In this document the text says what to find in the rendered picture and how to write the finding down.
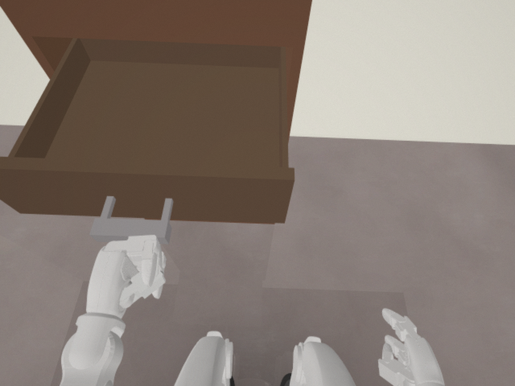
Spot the robot left hand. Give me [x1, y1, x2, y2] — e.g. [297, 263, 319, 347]
[86, 235, 166, 318]

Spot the robot thigh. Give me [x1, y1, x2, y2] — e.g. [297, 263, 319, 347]
[293, 341, 356, 386]
[174, 336, 233, 386]

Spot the left robot thigh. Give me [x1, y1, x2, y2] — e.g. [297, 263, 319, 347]
[174, 336, 233, 386]

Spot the drawer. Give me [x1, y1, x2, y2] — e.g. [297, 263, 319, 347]
[0, 38, 295, 224]

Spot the cabinet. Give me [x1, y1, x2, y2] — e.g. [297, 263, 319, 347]
[0, 0, 312, 224]

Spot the robot right hand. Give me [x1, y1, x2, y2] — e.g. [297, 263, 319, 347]
[378, 308, 445, 386]

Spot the robot left forearm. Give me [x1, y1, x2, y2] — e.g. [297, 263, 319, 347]
[60, 313, 126, 386]

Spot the handle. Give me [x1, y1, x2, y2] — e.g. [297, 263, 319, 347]
[89, 196, 173, 244]

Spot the right robot thigh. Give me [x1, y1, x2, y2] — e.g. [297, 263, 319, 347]
[293, 341, 356, 386]

